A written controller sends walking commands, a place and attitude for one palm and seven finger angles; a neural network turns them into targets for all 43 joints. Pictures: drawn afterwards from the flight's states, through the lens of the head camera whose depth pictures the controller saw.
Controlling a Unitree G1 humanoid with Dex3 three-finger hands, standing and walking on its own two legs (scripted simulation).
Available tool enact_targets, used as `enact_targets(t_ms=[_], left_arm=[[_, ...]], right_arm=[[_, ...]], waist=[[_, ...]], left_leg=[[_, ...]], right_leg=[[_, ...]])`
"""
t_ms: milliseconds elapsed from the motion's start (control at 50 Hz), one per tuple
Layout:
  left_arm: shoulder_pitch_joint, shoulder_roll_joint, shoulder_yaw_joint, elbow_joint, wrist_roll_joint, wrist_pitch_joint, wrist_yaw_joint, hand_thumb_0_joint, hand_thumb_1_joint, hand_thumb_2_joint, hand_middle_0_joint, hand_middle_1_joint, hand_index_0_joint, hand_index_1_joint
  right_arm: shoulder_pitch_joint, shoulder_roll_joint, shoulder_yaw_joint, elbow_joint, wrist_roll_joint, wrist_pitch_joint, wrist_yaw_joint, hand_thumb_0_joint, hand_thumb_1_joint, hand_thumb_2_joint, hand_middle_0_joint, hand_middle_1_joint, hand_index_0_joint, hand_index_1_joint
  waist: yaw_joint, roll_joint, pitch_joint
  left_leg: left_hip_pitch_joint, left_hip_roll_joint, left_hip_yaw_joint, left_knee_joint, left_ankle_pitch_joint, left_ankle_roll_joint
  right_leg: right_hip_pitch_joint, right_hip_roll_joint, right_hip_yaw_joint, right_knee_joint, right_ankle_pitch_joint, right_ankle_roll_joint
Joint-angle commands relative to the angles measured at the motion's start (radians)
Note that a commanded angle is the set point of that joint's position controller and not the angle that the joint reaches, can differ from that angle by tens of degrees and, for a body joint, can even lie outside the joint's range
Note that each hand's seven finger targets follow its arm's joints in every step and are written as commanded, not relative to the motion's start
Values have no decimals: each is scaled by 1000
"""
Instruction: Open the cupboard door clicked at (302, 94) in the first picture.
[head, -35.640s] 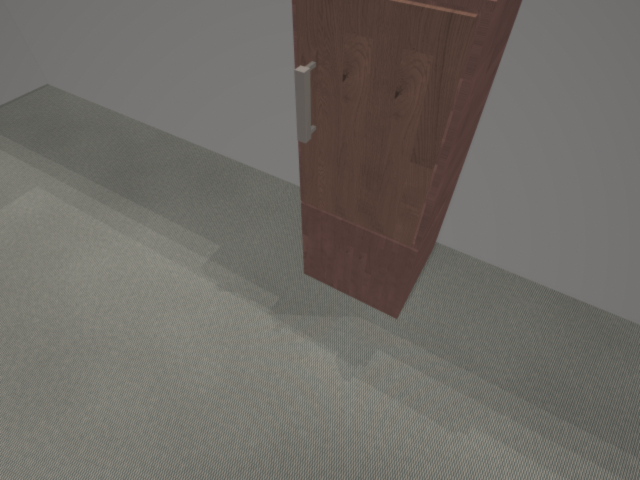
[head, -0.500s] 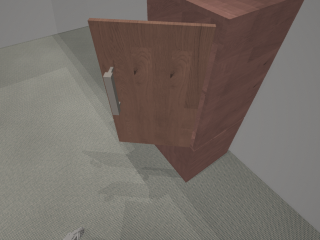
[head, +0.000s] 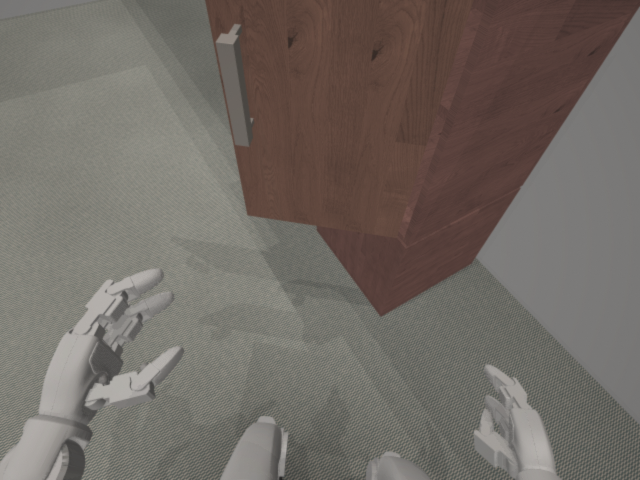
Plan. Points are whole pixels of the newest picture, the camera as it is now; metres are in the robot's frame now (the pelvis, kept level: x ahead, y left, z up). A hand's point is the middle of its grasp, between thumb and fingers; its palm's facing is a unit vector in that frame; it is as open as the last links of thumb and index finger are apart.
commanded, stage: raise the hand with hooked fingers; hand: left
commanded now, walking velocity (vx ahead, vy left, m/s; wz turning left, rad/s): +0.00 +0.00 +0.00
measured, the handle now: (240, 88) +0.65 +0.20 +0.11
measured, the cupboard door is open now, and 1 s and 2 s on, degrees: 49 49 49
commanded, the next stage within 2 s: move the hooked fingers beside the handle in 1.50 s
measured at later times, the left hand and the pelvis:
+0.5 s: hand (112, 310) +0.27 +0.26 +0.08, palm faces -0.05 -1.00 -0.05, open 12.6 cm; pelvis +0.01 +0.03 +0.03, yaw -1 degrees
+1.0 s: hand (73, 255) +0.30 +0.30 +0.12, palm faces -0.04 -1.00 -0.06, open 13.9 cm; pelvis +0.02 +0.03 +0.05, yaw -1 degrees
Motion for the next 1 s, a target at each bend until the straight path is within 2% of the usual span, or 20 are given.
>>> enact_targets(t_ms=[0, 40, 80, 120, 140, 200, 260, 300, 320, 360, 540, 580, 620, 700, 760, 780, 840, 880, 940, 980], left_arm=[[-127, 191, 94, -134, -37, 48, -48, 0, 177, 590, -252, -765, -252, -765], [-103, 218, 152, -116, -57, 90, -38, 0, 130, 570, -255, -795, -255, -795], [-77, 225, 184, -139, -64, 94, -16, 0, 83, 550, -258, -825, -258, -825], [-87, 203, 175, -142, -63, 75, 8, 0, 37, 530, -262, -855, -262, -855], [-94, 210, 178, -133, -61, 66, 12, 0, 13, 520, -263, -870, -263, -870], [-102, 176, 138, -129, -47, 34, 21, 0, -57, 490, -268, -915, -268, -915], [-138, 202, 142, -113, -40, 28, 10, 0, -127, 460, -273, -960, -273, -960], [-162, 208, 137, -128, -39, 27, 1, 0, -173, 440, -277, -990, -277, -990], [-176, 223, 147, -133, -39, 28, -1, 0, -197, 430, -278, -1005, -278, -1005], [-204, 246, 166, -157, -45, 28, -4, 0, -243, 410, -282, -1035, -282, -1035], [-282, 276, 178, -85, -43, 87, -30, 0, -453, 320, -297, -1170, -297, -1170], [-295, 285, 192, -69, -48, 102, -43, 0, -500, 300, -300, -1200, -300, -1200], [-335, 293, 193, -50, -49, 115, -55, 0, -500, 300, -300, -1200, -300, -1200], [-380, 325, 220, -41, -57, 123, -79, 0, -500, 300, -300, -1200, -300, -1200], [-418, 347, 236, -8, -62, 127, -97, 0, -500, 300, -300, -1200, -300, -1200], [-431, 356, 242, -6, -61, 127, -102, 0, -500, 300, -300, -1200, -300, -1200], [-460, 385, 264, 40, -70, 137, -118, 0, -500, 300, -300, -1200, -300, -1200], [-489, 392, 266, 55, -70, 139, -131, 0, -500, 300, -300, -1200, -300, -1200], [-530, 427, 286, 71, -74, 137, -144, 0, -500, 300, -300, -1200, -300, -1200], [-539, 445, 303, 110, -77, 142, -152, 0, -500, 300, -300, -1200, -300, -1200]], right_arm=[[1, -145, -57, -137, 13, -51, -19, 0, -900, -900, 200, 300, 200, 300], [-5, -140, -57, -143, 10, -45, -16, 0, -900, -900, 200, 300, 200, 300], [0, -131, -58, -150, 8, -40, -9, 0, -900, -900, 200, 300, 200, 300], [6, -129, -60, -146, 6, -37, -4, 0, -900, -900, 200, 300, 200, 300], [5, -132, -58, -147, 3, -39, -2, 0, -900, -900, 200, 300, 200, 300], [25, -140, -62, -141, 4, -45, 5, 0, -900, -900, 200, 300, 200, 300], [42, -157, -65, -146, 7, -44, 5, 0, -900, -900, 200, 300, 200, 300], [51, -162, -61, -149, 10, -45, 4, 0, -900, -900, 200, 300, 200, 300], [57, -166, -63, -147, 12, -47, 1, 0, -900, -900, 200, 300, 200, 300], [61, -168, -59, -151, 11, -46, -1, 0, -900, -900, 200, 300, 200, 300], [65, -177, -45, -157, 13, -29, -3, 0, -900, -900, 200, 300, 200, 300], [64, -178, -44, -161, 14, -24, -3, 0, -900, -900, 200, 300, 200, 300], [61, -179, -41, -161, 17, -19, -6, 0, -900, -900, 200, 300, 200, 300], [62, -178, -37, -164, 14, -16, -6, 0, -900, -900, 200, 300, 200, 300], [65, -182, -35, -160, 14, -12, -8, 0, -900, -900, 200, 300, 200, 300], [64, -183, -35, -158, 15, -12, -9, 0, -900, -900, 200, 300, 200, 300], [69, -189, -34, -155, 14, -8, -12, 0, -900, -900, 200, 300, 200, 300], [72, -188, -34, -151, 18, -4, -14, 0, -900, -900, 200, 300, 200, 300], [75, -192, -34, -149, 17, -5, -16, 0, -900, -900, 200, 300, 200, 300], [83, -193, -35, -145, 18, 0, -17, 0, -900, -900, 200, 300, 200, 300]], waist=[[-48, 27, -225], [-19, 13, -254], [-7, -3, -266], [-19, -21, -237], [-10, -4, -222], [-34, 10, -196], [-43, -16, -184], [-43, 35, -201], [-47, 22, -205], [-40, 59, -227], [-45, 96, -184], [-47, 63, -196], [-51, 73, -177], [-42, 98, -216], [-47, 67, -206], [-41, 102, -219], [-41, 60, -204], [-47, 77, -216], [-38, 96, -215], [-43, 70, -218]], left_leg=[[223, -44, 24, -178, 137, 58], [247, -44, 20, -202, 179, 56], [259, -47, 24, -226, 206, 53], [274, -45, 21, -246, 207, 53], [278, -46, 17, -251, 211, 51], [310, -47, 20, -278, 183, 51], [323, -46, 15, -298, 163, 52], [354, -47, 14, -315, 154, 52], [373, -43, 10, -321, 161, 52], [403, -45, 7, -330, 189, 50], [461, -42, -10, -373, 209, 41], [469, -43, -7, -379, 220, 41], [468, -44, -5, -384, 208, 41], [509, -47, -3, -386, 264, 39], [511, -47, -3, -389, 282, 40], [523, -47, -3, -391, 290, 39], [513, -48, -1, -396, 287, 42], [524, -50, 2, -403, 279, 42], [536, -52, 3, -408, 302, 43], [532, -51, 8, -415, 284, 45]], right_leg=[[101, 2, 197, -325, 98, 42], [150, 7, 178, -318, 151, 40], [179, 2, 164, -318, 192, 44], [153, 9, 141, -316, 202, 47], [146, 16, 129, -304, 206, 37], [104, 19, 105, -308, 190, 40], [98, 23, 94, -313, 175, 38], [101, 23, 88, -316, 170, 35], [104, 25, 83, -317, 181, 34], [120, 27, 80, -312, 214, 29], [136, 39, 62, -338, 251, 21], [154, 38, 60, -350, 267, 26], [148, 39, 61, -360, 259, 26], [176, 40, 63, -366, 304, 22], [185, 44, 63, -372, 323, 21], [188, 42, 65, -372, 326, 20], [203, 45, 67, -385, 329, 19], [201, 42, 69, -392, 322, 22], [223, 43, 74, -398, 341, 15], [220, 42, 76, -411, 331, 22]])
